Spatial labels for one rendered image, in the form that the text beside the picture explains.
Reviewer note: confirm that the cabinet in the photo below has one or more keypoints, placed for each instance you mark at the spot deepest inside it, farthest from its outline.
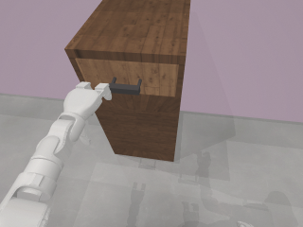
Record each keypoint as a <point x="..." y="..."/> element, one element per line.
<point x="152" y="31"/>

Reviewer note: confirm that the drawer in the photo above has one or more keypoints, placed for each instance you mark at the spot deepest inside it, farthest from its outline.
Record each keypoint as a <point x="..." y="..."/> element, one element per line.
<point x="158" y="79"/>

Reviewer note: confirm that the left robot forearm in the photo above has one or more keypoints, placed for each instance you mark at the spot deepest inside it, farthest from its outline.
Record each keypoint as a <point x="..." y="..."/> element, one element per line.
<point x="38" y="182"/>

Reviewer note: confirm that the robot left hand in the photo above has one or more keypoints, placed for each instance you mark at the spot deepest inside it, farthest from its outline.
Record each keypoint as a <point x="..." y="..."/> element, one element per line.
<point x="84" y="101"/>

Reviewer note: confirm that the handle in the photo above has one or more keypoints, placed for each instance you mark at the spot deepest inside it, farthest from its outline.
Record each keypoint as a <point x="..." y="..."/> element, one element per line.
<point x="125" y="89"/>

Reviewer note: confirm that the left robot upper arm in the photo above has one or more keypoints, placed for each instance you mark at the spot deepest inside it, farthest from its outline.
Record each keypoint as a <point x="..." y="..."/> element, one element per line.
<point x="24" y="213"/>

